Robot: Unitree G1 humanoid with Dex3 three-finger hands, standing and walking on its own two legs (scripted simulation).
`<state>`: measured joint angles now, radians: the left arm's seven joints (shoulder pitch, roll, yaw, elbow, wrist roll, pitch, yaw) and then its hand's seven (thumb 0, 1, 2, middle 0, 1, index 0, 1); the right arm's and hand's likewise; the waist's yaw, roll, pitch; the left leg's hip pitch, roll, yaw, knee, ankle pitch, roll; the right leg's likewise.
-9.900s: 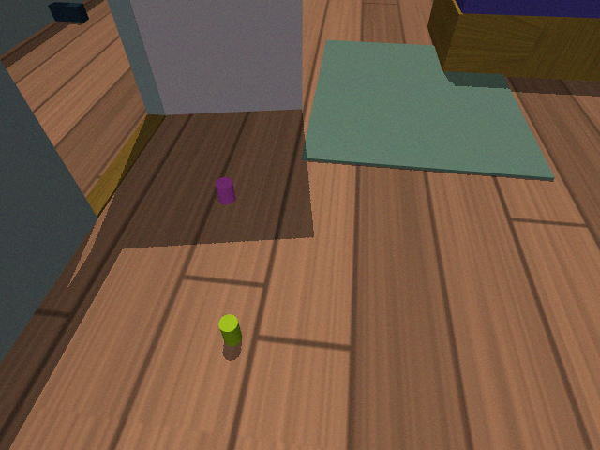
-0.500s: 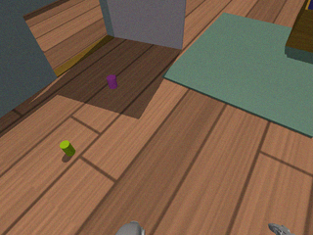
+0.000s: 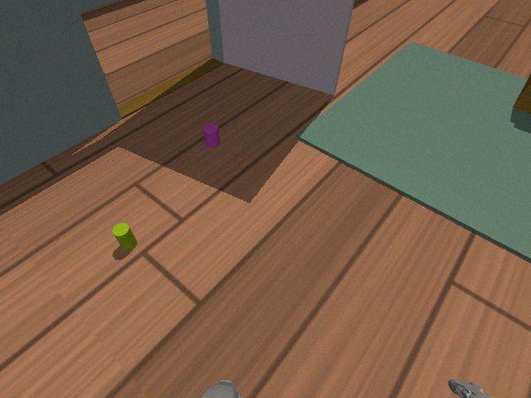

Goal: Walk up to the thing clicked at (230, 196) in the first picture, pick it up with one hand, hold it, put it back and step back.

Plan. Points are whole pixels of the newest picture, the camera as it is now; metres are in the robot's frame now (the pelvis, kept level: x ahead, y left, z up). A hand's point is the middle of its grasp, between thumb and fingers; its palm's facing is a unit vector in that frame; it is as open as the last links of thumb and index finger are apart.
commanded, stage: walk up
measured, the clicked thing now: (213, 134) +1.53 +0.28 -0.69
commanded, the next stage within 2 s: stand in 1.10 s
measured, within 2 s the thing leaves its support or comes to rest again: neither
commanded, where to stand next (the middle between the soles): +0.08 -0.04 m, yaw +2 degrees
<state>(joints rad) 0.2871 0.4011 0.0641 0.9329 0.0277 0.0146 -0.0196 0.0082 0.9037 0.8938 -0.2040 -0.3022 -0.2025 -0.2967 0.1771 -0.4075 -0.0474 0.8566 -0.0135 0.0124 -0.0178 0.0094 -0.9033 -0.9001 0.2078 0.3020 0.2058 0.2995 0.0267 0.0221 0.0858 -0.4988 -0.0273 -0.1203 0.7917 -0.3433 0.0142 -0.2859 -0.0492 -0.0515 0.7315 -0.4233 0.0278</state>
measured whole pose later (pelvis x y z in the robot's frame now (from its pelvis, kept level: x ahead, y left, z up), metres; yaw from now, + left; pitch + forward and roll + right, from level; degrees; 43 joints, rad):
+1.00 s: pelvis +0.03 +0.00 +0.02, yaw +5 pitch -2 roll +0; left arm 0.12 0.39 0.02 1.07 0.00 0.00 -0.01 0.01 0.90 0.89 -0.20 -0.30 -0.20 -0.30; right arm 0.08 -0.36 -0.01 1.09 0.00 -0.02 0.01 0.01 -0.91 -0.90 0.21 0.30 0.20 0.30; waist 0.02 -0.01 0.08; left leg -0.27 -0.04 -0.12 0.54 -0.24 -0.01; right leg -0.10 -0.06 -0.06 0.50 -0.36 0.04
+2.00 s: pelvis +0.01 -0.01 +0.04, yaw +3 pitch -1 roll +0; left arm 0.13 0.36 0.02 1.14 0.01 0.00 -0.01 0.01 0.90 0.89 -0.20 -0.30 -0.20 -0.30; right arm 0.10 -0.34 -0.01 1.16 0.00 0.00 0.00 0.01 -0.91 -0.90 0.20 0.30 0.20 0.30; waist 0.00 -0.01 0.06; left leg -0.21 -0.01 -0.09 0.36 -0.13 -0.02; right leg -0.08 -0.04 -0.03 0.35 -0.25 0.03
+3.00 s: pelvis +0.02 -0.01 +0.04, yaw +2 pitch -2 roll +0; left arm 0.12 0.35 0.02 1.12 0.01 0.00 -0.01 0.01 0.90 0.89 -0.20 -0.30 -0.20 -0.30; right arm 0.09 -0.35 0.00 1.14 0.00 -0.01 0.00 0.01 -0.91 -0.90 0.20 0.30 0.20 0.30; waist 0.01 0.00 0.06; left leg -0.17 0.00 -0.08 0.35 -0.14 -0.03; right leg -0.04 -0.03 -0.02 0.32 -0.25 0.02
